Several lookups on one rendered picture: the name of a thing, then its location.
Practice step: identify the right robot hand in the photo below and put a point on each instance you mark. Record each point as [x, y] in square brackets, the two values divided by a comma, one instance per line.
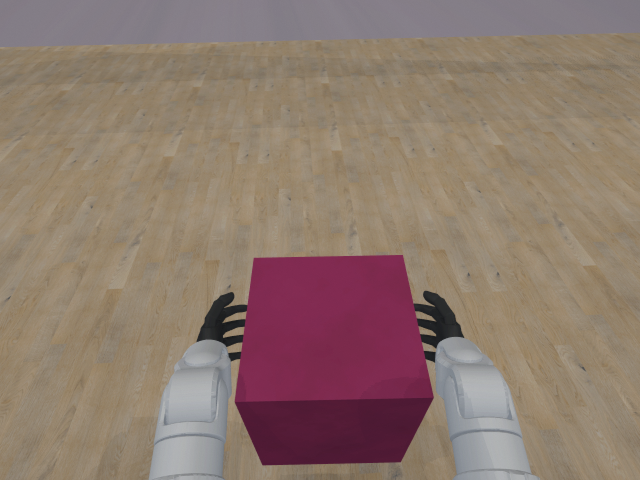
[444, 326]

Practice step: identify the left robot hand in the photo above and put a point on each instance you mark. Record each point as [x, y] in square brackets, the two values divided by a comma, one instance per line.
[214, 328]

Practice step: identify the robot left forearm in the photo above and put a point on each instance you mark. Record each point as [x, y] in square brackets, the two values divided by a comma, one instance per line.
[192, 421]

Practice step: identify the carton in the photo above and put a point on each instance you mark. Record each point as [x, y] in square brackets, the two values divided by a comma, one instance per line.
[332, 367]

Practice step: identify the robot right forearm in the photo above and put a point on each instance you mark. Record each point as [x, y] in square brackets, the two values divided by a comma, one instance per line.
[481, 416]

